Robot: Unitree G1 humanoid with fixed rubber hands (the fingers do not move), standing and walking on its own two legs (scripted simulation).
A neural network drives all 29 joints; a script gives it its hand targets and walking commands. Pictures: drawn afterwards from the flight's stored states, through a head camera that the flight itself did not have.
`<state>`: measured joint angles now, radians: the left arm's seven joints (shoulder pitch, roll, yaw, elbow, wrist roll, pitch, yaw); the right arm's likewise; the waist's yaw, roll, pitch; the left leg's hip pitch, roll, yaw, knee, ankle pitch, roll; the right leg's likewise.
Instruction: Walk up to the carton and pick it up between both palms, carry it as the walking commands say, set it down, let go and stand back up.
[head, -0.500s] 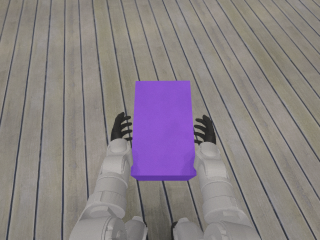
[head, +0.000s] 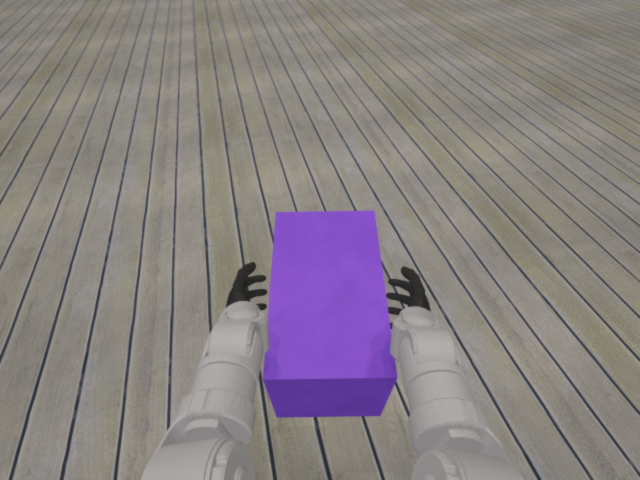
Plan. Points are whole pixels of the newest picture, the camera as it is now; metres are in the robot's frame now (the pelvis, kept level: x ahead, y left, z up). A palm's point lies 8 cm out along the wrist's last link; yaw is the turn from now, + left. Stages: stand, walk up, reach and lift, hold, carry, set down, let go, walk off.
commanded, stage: reach and lift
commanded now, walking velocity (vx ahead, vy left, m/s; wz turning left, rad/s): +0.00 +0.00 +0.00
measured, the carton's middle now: (326, 311) +0.38 +0.00 -0.04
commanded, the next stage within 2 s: hold in 1.56 s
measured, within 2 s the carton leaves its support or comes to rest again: neither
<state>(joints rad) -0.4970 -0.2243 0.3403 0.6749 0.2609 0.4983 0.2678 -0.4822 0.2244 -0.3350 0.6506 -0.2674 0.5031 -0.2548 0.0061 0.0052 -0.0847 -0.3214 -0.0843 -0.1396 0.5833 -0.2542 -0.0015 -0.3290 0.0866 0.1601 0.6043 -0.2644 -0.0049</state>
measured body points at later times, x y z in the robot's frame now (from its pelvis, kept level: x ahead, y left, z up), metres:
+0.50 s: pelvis -0.01 -0.01 +0.00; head -0.09 -0.01 +0.45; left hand +0.32 +0.13 +0.06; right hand +0.32 -0.11 +0.07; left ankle +0.03 +0.12 -0.73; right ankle +0.03 -0.11 -0.73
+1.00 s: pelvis -0.01 +0.00 +0.01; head -0.09 +0.00 +0.45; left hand +0.32 +0.13 +0.06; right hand +0.32 -0.12 +0.06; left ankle +0.03 +0.12 -0.73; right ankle +0.03 -0.11 -0.73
